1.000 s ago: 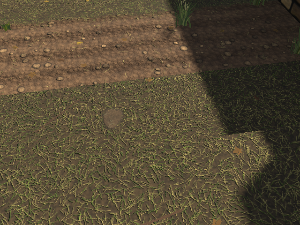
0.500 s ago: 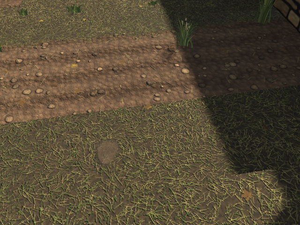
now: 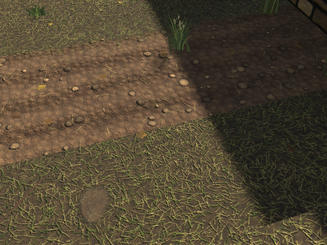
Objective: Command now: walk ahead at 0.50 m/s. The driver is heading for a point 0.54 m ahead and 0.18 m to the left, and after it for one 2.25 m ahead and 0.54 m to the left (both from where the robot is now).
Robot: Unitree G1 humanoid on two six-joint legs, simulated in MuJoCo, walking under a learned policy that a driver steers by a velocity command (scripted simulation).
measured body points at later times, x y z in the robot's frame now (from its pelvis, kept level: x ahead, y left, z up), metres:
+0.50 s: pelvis +0.27 -0.07 +0.00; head +0.29 -0.06 +0.45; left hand +0.17 +0.14 -0.14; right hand +0.43 -0.26 -0.13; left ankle +0.40 +0.12 -0.66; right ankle +0.25 -0.14 -0.74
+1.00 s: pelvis +0.56 +0.07 -0.16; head +0.62 +0.11 +0.29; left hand +0.41 +0.27 -0.30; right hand +0.81 -0.07 -0.29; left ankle +0.60 +0.17 -0.89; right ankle +0.46 -0.14 -0.62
